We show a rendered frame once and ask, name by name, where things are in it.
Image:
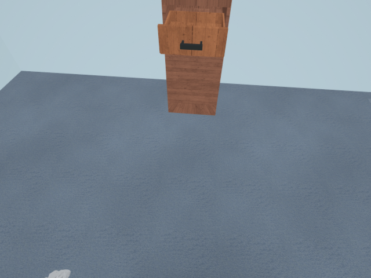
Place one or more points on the drawer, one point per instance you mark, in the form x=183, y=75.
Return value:
x=193, y=27

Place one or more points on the handle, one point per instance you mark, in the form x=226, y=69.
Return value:
x=190, y=46

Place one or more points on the cabinet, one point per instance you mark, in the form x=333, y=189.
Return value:
x=193, y=81

